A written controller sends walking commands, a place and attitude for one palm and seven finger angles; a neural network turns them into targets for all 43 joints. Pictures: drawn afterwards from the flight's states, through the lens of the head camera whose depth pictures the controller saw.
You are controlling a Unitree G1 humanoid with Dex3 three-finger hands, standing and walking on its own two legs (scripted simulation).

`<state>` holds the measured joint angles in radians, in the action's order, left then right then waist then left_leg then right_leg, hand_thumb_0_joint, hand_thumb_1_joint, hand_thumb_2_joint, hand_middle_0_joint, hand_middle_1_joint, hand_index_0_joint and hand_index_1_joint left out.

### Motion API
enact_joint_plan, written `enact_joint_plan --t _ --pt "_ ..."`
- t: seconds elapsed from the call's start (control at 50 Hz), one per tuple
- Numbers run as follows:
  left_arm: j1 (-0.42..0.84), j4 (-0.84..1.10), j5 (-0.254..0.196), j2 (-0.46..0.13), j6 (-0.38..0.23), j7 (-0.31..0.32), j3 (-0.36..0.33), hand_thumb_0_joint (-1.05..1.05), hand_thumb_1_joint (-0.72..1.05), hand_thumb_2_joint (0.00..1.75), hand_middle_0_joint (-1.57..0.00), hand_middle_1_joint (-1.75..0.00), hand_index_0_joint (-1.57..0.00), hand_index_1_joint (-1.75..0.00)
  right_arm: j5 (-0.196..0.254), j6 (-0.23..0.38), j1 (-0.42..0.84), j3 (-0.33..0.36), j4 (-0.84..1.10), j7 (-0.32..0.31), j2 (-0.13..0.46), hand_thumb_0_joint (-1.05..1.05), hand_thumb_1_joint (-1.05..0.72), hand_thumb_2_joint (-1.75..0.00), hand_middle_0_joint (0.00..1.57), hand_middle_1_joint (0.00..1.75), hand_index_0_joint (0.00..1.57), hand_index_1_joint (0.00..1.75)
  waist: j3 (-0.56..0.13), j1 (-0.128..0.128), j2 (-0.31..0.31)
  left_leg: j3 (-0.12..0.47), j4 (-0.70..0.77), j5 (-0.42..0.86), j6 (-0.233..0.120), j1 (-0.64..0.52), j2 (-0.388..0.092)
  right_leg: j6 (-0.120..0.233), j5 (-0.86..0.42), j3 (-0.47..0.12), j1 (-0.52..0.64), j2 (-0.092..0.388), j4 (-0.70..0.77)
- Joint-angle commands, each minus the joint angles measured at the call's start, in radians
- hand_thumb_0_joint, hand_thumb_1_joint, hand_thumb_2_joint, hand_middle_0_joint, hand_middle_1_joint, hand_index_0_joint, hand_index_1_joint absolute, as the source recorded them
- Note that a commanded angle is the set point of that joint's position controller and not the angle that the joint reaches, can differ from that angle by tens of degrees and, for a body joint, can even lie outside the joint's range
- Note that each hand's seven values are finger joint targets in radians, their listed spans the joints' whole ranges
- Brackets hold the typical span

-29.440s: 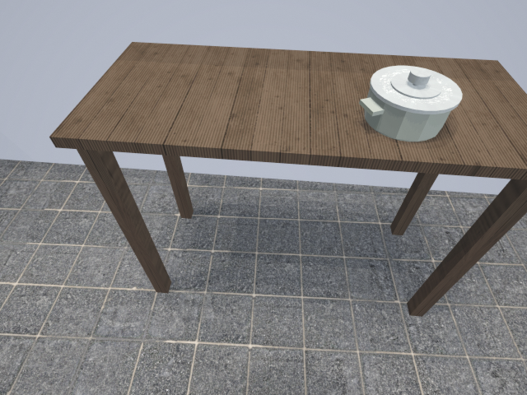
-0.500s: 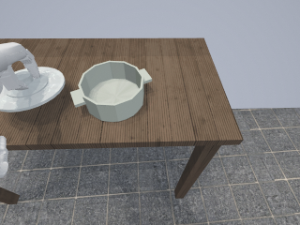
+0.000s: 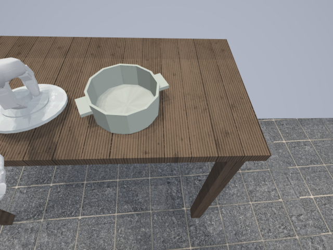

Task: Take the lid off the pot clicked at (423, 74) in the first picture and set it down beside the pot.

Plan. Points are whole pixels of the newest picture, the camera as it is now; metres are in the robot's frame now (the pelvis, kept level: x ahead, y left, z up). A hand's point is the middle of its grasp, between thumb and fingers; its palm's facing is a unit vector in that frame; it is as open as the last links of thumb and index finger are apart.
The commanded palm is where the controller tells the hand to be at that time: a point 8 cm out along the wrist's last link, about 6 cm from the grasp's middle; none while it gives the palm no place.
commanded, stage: lower the lid onto the table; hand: left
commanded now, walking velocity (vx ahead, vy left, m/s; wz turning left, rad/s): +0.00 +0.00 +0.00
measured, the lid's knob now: (21, 96) +0.46 +0.33 +0.10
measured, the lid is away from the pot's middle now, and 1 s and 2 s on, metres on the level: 0.24 0.24 0.24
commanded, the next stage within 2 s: open the fingers wide in 0.26 s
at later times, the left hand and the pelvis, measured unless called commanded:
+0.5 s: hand (19, 101) +0.43 +0.32 +0.12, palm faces -0.41 -0.09 -0.91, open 7.2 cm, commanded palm +0.45 +0.33 +0.18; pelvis -0.01 +0.00 -0.01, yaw -1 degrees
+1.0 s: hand (15, 101) +0.43 +0.33 +0.12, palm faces -0.40 -0.09 -0.91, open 8.1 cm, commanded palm +0.45 +0.33 +0.18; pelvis -0.01 +0.00 -0.01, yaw -1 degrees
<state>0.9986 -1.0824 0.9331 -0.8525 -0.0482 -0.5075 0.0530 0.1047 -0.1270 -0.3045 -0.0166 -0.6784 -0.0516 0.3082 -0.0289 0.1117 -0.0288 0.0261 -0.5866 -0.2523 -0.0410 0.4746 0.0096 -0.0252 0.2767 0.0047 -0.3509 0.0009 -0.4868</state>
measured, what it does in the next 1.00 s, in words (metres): stands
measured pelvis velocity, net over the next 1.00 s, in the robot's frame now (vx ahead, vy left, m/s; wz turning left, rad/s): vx -0.01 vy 0.00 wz -0.01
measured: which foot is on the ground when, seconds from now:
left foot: down 0.00-1.00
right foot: down 0.00-1.00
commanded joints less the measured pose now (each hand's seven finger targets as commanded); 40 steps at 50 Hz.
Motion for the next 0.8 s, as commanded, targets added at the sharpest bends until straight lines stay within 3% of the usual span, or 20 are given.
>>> enact_joint_plan --t 0.0,0.02,0.14,0.2,0.22,0.24,0.26,0.3,0.32,0.34,0.36,0.4,0.44,0.5,0.54,0.58,0.64,0.68,0.74,0.78 --pt "0.487 0.164 -0.008 -0.324 -0.005 0.056 -0.085 0.00 0.72 0.93 -0.97 -1.04 -0.91 -0.99 -0.002 0.016 -0.060 0.059 0.076 -0.006 0.173 0.00 -0.90 -0.90 0.20 0.30 0.20 0.30 -0.378 0.006 -0.124 0.005 0.013 0.349 -0.044 -0.372 0.025 0.059 -0.260 0.059 -0.055 -0.075 0.023" --pt "0.489 0.167 -0.004 -0.352 -0.006 0.058 -0.103 0.00 0.72 0.93 -0.97 -1.04 -0.91 -0.99 -0.001 0.013 -0.059 0.057 0.077 -0.004 0.177 0.00 -0.90 -0.90 0.20 0.30 0.20 0.30 -0.385 0.002 -0.121 0.003 0.015 0.331 -0.042 -0.357 0.026 0.060 -0.260 0.058 -0.045 -0.074 0.018" --pt "0.509 0.167 -0.010 -0.263 0.000 0.059 -0.032 0.00 0.72 0.93 -0.97 -1.04 -0.91 -0.99 0.001 0.003 -0.056 0.058 0.080 -0.006 0.175 0.00 -0.90 -0.90 0.20 0.30 0.20 0.30 -0.388 0.013 -0.129 0.008 0.005 0.352 -0.037 -0.374 0.017 0.064 -0.234 0.063 -0.102 -0.076 0.005" --pt "0.495 0.114 0.000 -0.268 0.007 0.066 -0.037 0.00 0.72 0.93 -0.97 -1.04 -0.91 -0.99 0.001 -0.002 -0.069 0.058 0.072 -0.007 0.176 0.00 -0.90 -0.90 0.20 0.30 0.20 0.30 -0.371 0.017 -0.099 0.004 -0.002 0.276 -0.038 -0.335 0.023 0.060 -0.210 0.060 -0.114 -0.078 -0.003" --pt "0.508 0.130 0.000 -0.280 0.006 0.068 -0.046 0.00 0.72 0.93 -0.97 -1.04 -0.91 -0.99 0.001 -0.004 -0.067 0.057 0.076 -0.006 0.175 0.00 -0.90 -0.90 0.20 0.30 0.20 0.30 -0.377 0.014 -0.107 0.008 0.000 0.276 -0.038 -0.335 0.023 0.062 -0.210 0.060 -0.111 -0.078 -0.005" --pt "0.490 0.129 -0.006 -0.255 0.001 0.065 -0.030 0.00 0.72 0.93 -0.97 -1.04 -0.91 -0.99 0.000 0.001 -0.061 0.056 0.082 -0.008 0.174 0.00 -0.90 -0.90 0.20 0.30 0.20 0.30 -0.388 0.013 -0.113 0.006 -0.009 0.315 -0.038 -0.347 0.022 0.065 -0.223 0.062 -0.115 -0.079 -0.012" --pt "0.510 0.154 -0.001 -0.284 0.001 0.071 -0.052 0.00 0.72 0.93 -0.97 -1.04 -0.91 -0.99 -0.002 -0.005 -0.069 0.058 0.076 -0.007 0.176 0.00 -0.90 -0.90 0.20 0.30 0.20 0.30 -0.409 0.011 -0.119 0.009 -0.014 0.331 -0.036 -0.360 0.018 0.061 -0.225 0.059 -0.118 -0.078 -0.016" --pt "0.480 0.079 -0.004 -0.215 0.010 0.067 -0.003 0.00 0.72 0.93 -0.97 -1.04 -0.91 -0.99 0.000 -0.006 -0.074 0.057 0.072 -0.008 0.170 0.00 -0.90 -0.90 0.20 0.30 0.20 0.30 -0.353 0.025 -0.076 0.008 -0.017 0.275 -0.039 -0.323 0.023 0.059 -0.199 0.064 -0.151 -0.082 -0.014" --pt "0.489 0.072 -0.002 -0.243 0.011 0.069 -0.020 0.00 0.72 0.93 -0.97 -1.04 -0.91 -0.99 0.001 -0.009 -0.076 0.055 0.067 -0.008 0.177 0.00 -0.90 -0.90 0.20 0.30 0.20 0.30 -0.339 0.024 -0.069 0.008 -0.011 0.231 -0.036 -0.301 0.022 0.060 -0.179 0.062 -0.152 -0.081 -0.015" --pt "0.358 0.111 -0.012 -0.267 -0.005 0.071 -0.073 0.00 0.72 0.93 -0.97 -1.04 -0.91 -0.99 0.004 -0.009 -0.058 0.056 0.110 -0.001 0.167 0.00 -0.90 -0.90 0.20 0.30 0.20 0.30 -0.374 -0.010 -0.074 0.012 -0.012 0.298 -0.035 -0.303 0.027 0.068 -0.200 0.064 -0.106 -0.078 -0.030" --pt "0.383 0.309 0.014 -0.310 -0.066 0.091 -0.120 0.00 0.70 0.92 -0.95 -1.04 -0.90 -0.98 -0.013 -0.030 -0.048 0.063 0.114 -0.005 0.167 0.00 -0.90 -0.90 0.20 0.30 0.20 0.30 -0.431 -0.022 -0.099 0.007 -0.026 0.348 -0.032 -0.329 0.012 0.067 -0.202 0.056 -0.120 -0.077 -0.032" --pt "0.362 0.278 0.017 -0.275 -0.090 0.109 -0.106 0.00 0.67 0.90 -0.92 -1.03 -0.87 -0.98 -0.013 -0.048 -0.038 0.065 0.110 -0.013 0.154 0.00 -0.90 -0.90 0.20 0.30 0.20 0.30 -0.393 -0.006 -0.106 0.003 -0.031 0.318 -0.036 -0.323 0.010 0.064 -0.178 0.056 -0.148 -0.076 -0.028" --pt "0.372 0.309 -0.004 -0.335 -0.111 0.108 -0.157 0.00 0.63 0.89 -0.89 -1.02 -0.84 -0.97 -0.009 -0.060 -0.026 0.063 0.117 -0.019 0.159 0.00 -0.90 -0.90 0.20 0.30 0.20 0.30 -0.391 -0.012 -0.108 0.003 -0.030 0.329 -0.038 -0.314 0.010 0.069 -0.190 0.055 -0.127 -0.077 -0.029" --pt "0.388 0.305 0.010 -0.414 -0.104 0.128 -0.211 0.00 0.57 0.87 -0.84 -1.01 -0.80 -0.96 -0.008 -0.072 -0.028 0.060 0.116 -0.021 0.159 0.00 -0.90 -0.90 0.20 0.30 0.20 0.30 -0.413 -0.020 -0.129 0.002 -0.024 0.267 -0.036 -0.287 0.018 0.069 -0.177 0.054 -0.107 -0.073 -0.033" --pt "0.381 0.292 0.015 -0.361 -0.101 0.133 -0.164 0.00 0.53 0.86 -0.81 -0.99 -0.77 -0.95 -0.004 -0.068 -0.021 0.058 0.114 -0.022 0.155 0.00 -0.90 -0.90 0.20 0.30 0.20 0.30 -0.399 -0.012 -0.170 -0.002 -0.024 0.276 -0.032 -0.301 0.015 0.072 -0.167 0.056 -0.130 -0.074 -0.029" --pt "0.388 0.275 0.014 -0.326 -0.091 0.132 -0.136 0.00 0.49 0.86 -0.79 -0.98 -0.75 -0.94 -0.004 -0.068 -0.026 0.060 0.107 -0.022 0.154 0.00 -0.90 -0.90 0.20 0.30 0.20 0.30 -0.382 -0.005 -0.144 0.005 -0.021 0.223 -0.034 -0.307 0.014 0.069 -0.134 0.056 -0.156 -0.076 -0.021" --pt "0.377 0.308 0.005 -0.334 -0.094 0.128 -0.145 0.00 0.43 0.85 -0.75 -0.95 -0.71 -0.92 -0.003 -0.065 -0.015 0.057 0.119 -0.025 0.154 0.00 -0.90 -0.90 0.20 0.30 0.20 0.30 -0.415 -0.011 -0.156 -0.004 -0.028 0.276 -0.037 -0.327 0.016 0.072 -0.174 0.055 -0.128 -0.075 -0.026" --pt "0.381 0.247 0.004 -0.337 -0.084 0.124 -0.139 0.00 0.39 0.85 -0.72 -0.93 -0.69 -0.90 -0.002 -0.069 -0.022 0.053 0.104 -0.030 0.157 0.00 -0.90 -0.90 0.20 0.30 0.20 0.30 -0.372 -0.001 -0.106 -0.009 -0.026 0.208 -0.039 -0.272 0.020 0.066 -0.159 0.051 -0.129 -0.076 -0.020" --pt "0.407 0.299 0.002 -0.329 -0.087 0.119 -0.126 0.00 0.33 0.85 -0.68 -0.90 -0.65 -0.88 0.001 -0.063 -0.010 0.053 0.113 -0.033 0.156 0.00 -0.90 -0.90 0.20 0.30 0.20 0.30 -0.396 -0.007 -0.143 -0.009 -0.026 0.247 -0.037 -0.306 0.017 0.070 -0.171 0.053 -0.127 -0.074 -0.025" --pt "0.379 0.247 0.006 -0.325 -0.084 0.119 -0.130 0.00 0.28 0.84 -0.66 -0.88 -0.63 -0.86 -0.002 -0.065 -0.022 0.052 0.107 -0.033 0.154 0.00 -0.90 -0.90 0.20 0.30 0.20 0.30 -0.379 -0.005 -0.115 -0.006 -0.033 0.236 -0.036 -0.285 0.021 0.068 -0.170 0.054 -0.132 -0.077 -0.028"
